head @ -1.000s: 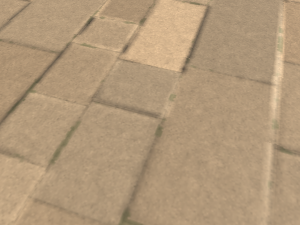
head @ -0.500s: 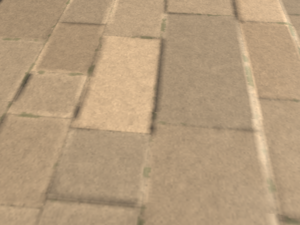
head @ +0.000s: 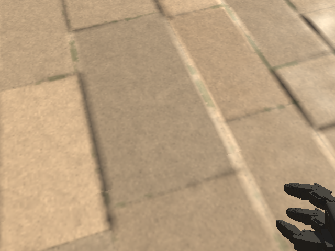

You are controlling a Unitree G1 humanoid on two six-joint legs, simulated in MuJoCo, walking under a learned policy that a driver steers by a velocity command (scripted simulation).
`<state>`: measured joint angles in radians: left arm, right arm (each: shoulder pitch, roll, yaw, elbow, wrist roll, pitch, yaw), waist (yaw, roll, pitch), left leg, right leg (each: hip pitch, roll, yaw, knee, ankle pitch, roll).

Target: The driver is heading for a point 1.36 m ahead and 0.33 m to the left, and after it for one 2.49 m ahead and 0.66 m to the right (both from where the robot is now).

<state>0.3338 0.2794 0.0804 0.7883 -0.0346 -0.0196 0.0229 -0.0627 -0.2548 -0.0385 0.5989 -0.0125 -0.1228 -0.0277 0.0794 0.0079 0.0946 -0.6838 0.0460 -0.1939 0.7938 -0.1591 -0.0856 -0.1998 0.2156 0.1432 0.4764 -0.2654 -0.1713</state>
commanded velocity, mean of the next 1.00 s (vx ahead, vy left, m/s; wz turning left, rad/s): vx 0.08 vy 0.00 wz -0.21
